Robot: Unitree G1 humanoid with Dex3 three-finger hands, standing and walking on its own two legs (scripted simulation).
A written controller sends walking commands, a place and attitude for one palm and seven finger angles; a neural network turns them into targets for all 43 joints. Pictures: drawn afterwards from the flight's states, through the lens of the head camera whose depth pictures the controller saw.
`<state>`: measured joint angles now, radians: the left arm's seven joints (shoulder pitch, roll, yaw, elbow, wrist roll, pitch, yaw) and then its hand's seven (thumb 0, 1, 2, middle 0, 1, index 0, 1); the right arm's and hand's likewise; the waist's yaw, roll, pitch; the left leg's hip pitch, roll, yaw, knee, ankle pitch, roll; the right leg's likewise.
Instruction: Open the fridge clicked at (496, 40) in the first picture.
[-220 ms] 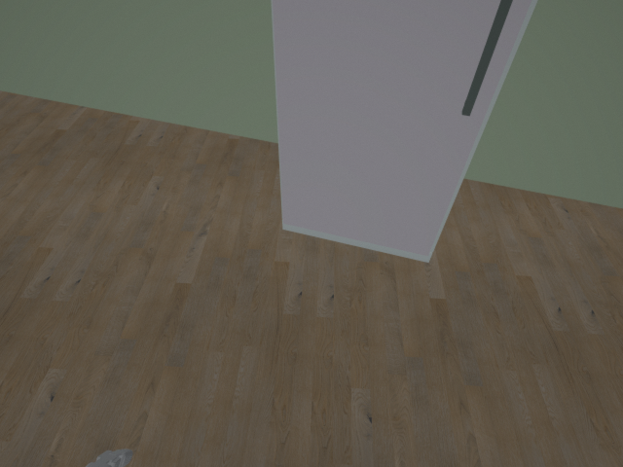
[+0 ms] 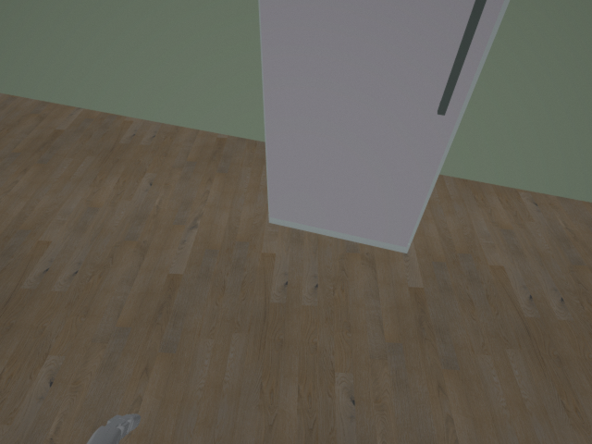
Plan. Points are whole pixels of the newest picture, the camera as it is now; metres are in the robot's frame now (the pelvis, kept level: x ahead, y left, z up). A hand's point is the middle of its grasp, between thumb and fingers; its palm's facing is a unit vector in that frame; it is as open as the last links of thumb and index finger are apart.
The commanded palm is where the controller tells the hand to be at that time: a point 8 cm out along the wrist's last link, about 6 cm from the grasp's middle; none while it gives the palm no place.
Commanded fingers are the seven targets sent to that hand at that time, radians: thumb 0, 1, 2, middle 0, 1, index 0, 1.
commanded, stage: stand and wait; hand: right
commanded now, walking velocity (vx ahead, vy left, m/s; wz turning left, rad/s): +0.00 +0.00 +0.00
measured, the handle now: (464, 41) +0.99 -0.36 +0.15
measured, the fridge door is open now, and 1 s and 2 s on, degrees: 0 0 0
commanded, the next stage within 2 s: look at it before walking up in 0.60 s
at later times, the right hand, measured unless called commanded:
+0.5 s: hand out of the picture +0.06 -0.24 -0.15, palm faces -0.05 +0.94 -0.34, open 7.4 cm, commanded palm none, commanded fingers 0.00 -0.90 -0.90 0.20 0.30 0.20 0.30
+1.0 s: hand out of the picture +0.08 -0.23 -0.15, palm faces -0.05 +0.94 -0.33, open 7.4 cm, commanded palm none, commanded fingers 0.00 -0.90 -0.90 0.20 0.30 0.20 0.30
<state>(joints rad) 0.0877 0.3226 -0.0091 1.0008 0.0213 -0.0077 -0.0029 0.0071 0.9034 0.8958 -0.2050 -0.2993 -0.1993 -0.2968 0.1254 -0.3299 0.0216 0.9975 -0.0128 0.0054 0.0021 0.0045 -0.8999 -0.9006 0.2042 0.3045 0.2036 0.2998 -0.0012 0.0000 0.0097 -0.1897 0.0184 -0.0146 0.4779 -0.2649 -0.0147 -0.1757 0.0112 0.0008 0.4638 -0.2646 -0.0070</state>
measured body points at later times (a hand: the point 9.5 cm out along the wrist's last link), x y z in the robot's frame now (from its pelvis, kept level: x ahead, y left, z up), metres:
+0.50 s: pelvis -0.01 +0.01 +0.00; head +0.00 +0.01 +0.45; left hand +0.06 +0.31 -0.13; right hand +0.07 -0.29 -0.13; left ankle +0.00 +0.13 -0.74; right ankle -0.01 -0.12 -0.74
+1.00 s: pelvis -0.01 +0.01 +0.01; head +0.00 +0.01 +0.46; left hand +0.07 +0.30 -0.13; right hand +0.08 -0.28 -0.13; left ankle +0.00 +0.13 -0.74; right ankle -0.01 -0.12 -0.74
